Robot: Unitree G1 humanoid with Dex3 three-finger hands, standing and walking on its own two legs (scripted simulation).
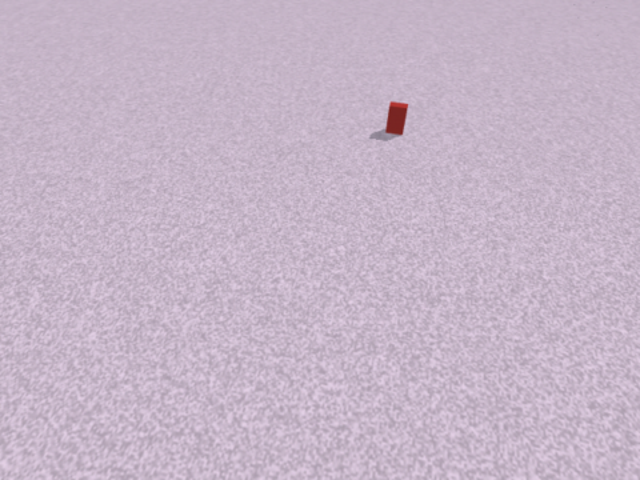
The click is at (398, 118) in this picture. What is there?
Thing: carton on end
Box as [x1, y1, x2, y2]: [386, 102, 407, 134]
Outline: 390,102 386,132 402,134 407,104
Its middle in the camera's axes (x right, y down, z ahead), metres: +0.42 -0.65 +2.12
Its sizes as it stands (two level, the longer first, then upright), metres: 0.093 0.044 0.163
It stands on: the floor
